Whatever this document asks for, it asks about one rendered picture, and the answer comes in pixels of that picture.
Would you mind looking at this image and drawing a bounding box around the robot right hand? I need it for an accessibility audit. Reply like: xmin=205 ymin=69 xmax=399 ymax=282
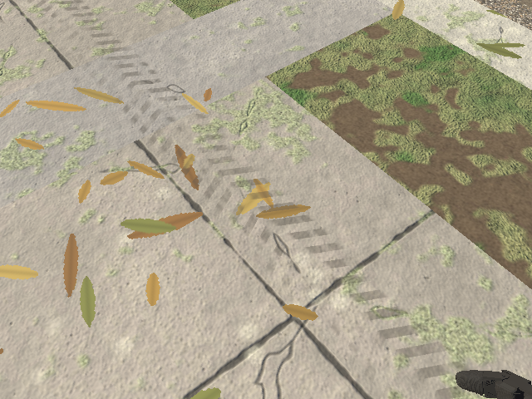
xmin=456 ymin=370 xmax=532 ymax=399

